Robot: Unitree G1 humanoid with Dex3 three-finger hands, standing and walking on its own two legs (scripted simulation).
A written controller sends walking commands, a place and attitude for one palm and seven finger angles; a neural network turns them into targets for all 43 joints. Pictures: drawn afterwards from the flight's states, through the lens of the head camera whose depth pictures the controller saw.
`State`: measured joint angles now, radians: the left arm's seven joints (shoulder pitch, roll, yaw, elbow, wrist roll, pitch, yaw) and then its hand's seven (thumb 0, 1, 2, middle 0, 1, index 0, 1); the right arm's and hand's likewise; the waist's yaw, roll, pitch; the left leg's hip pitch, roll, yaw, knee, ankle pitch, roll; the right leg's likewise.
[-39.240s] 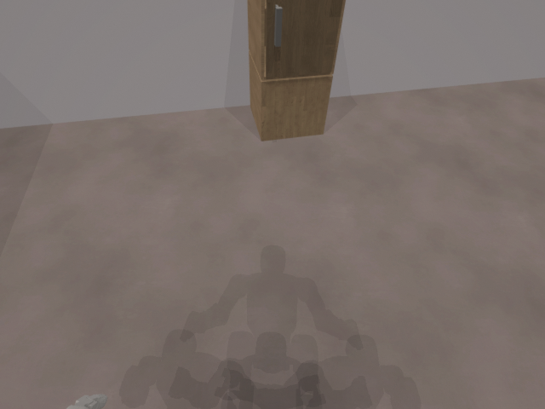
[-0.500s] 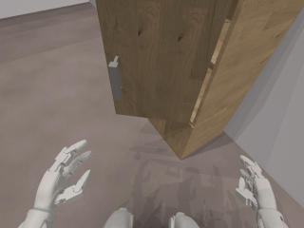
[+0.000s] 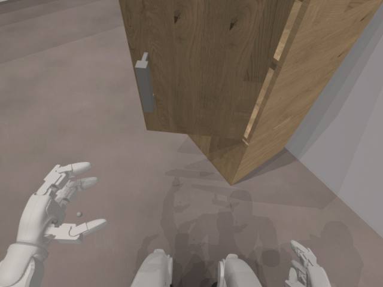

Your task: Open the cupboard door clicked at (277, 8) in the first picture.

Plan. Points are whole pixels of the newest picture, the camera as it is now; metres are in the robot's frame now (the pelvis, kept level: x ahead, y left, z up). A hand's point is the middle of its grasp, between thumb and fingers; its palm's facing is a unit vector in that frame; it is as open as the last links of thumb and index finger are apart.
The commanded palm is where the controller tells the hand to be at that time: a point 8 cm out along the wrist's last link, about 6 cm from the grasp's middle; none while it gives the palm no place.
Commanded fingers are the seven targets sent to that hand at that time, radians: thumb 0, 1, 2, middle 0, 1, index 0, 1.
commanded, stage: raise the hand with hooked fingers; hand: left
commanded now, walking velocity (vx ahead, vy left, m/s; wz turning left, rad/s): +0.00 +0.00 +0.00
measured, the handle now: (147, 83) +0.61 +0.16 +0.02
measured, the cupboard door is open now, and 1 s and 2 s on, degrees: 49 49 49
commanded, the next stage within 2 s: move the hooked fingers beside the handle in 1.20 s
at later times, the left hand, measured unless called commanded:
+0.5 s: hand (55, 199) +0.27 +0.28 +0.03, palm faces -0.04 -1.00 -0.05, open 13.8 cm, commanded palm +0.26 +0.32 +0.04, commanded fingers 0.00 -0.50 0.30 -0.30 -1.20 -0.30 -1.20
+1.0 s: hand (53, 190) +0.29 +0.29 +0.03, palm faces -0.06 -1.00 -0.04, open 14.0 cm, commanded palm +0.27 +0.33 +0.04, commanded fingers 0.00 -0.50 0.30 -0.30 -1.20 -0.30 -1.20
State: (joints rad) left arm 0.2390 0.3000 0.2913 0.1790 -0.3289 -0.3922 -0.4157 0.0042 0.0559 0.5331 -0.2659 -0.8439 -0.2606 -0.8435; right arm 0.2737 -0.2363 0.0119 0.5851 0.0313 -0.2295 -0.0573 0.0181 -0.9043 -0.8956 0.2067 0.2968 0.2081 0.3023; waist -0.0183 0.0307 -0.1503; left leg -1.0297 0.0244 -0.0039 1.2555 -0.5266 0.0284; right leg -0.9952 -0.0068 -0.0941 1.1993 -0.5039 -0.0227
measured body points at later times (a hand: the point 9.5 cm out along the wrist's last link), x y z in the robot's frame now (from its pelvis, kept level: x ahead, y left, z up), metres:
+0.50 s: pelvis +0.01 +0.02 +0.00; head +0.10 +0.05 +0.44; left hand +0.27 +0.33 +0.04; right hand +0.20 -0.22 -0.07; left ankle +0.04 +0.10 -0.63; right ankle +0.04 -0.11 -0.63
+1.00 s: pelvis +0.01 +0.01 +0.00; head +0.11 +0.04 +0.43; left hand +0.29 +0.34 +0.04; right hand +0.17 -0.24 -0.08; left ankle +0.04 +0.10 -0.63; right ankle +0.04 -0.11 -0.63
